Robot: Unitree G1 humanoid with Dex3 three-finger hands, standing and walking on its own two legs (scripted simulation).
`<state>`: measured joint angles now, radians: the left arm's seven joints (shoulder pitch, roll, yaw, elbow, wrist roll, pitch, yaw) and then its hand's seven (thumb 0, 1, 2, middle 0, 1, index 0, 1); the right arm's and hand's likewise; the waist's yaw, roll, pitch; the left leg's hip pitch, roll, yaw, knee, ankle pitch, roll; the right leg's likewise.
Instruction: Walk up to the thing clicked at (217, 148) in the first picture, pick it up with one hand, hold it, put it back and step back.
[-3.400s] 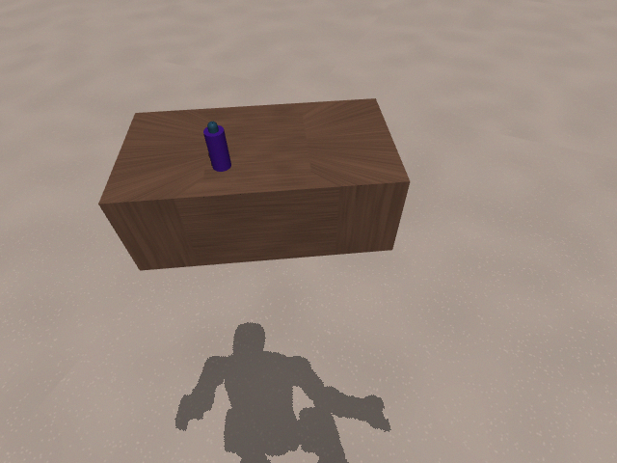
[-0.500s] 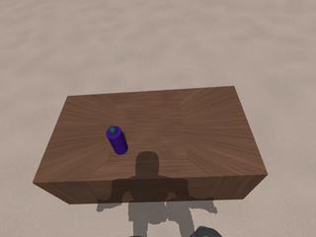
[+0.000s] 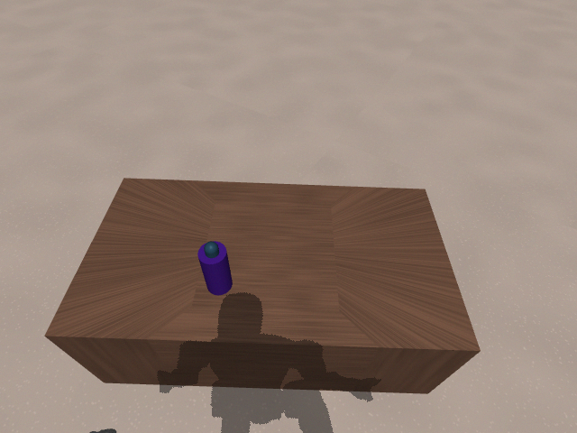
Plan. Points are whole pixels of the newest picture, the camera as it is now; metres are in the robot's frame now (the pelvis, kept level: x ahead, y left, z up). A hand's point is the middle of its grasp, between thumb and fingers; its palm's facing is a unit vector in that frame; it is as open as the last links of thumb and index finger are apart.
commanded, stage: walk up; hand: left
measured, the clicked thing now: (215, 265) +0.54 +0.21 -0.28
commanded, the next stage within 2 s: stand in 1.16 s
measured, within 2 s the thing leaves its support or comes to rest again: neither
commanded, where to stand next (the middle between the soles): +0.08 +0.01 m, yaw -1 degrees
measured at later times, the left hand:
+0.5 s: hand out of the picture +0.09 +0.26 -0.13, palm faces +0.02 -0.93 -0.36, open 7.4 cm
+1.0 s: hand out of the picture +0.11 +0.25 -0.13, palm faces -0.01 -0.94 -0.34, open 7.4 cm
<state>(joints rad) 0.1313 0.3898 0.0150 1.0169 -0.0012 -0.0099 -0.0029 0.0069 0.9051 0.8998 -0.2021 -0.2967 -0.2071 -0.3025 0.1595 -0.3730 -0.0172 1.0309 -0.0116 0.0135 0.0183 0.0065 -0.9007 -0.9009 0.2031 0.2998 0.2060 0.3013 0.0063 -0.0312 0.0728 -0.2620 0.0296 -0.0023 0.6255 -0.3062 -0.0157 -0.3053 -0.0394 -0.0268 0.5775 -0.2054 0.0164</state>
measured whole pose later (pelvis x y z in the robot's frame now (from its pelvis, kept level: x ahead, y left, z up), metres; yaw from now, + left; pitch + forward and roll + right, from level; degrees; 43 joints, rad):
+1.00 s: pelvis +0.03 -0.01 +0.02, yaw +0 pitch -2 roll +0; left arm 0.07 0.34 0.01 1.15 0.01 -0.01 -0.01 0.01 0.91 0.90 -0.20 -0.30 -0.21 -0.30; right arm 0.11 -0.36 -0.02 1.15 -0.01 0.02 0.02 0.01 -0.90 -0.90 0.20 0.30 0.20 0.30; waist -0.01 0.01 0.06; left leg -0.12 0.02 0.00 0.35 -0.19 -0.02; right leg -0.18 -0.04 -0.04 0.35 -0.13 0.02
